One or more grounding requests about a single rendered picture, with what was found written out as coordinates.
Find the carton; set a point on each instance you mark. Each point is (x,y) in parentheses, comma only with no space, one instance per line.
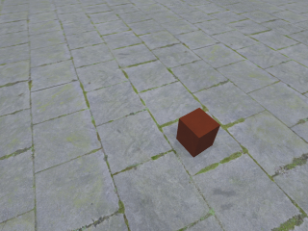
(197,131)

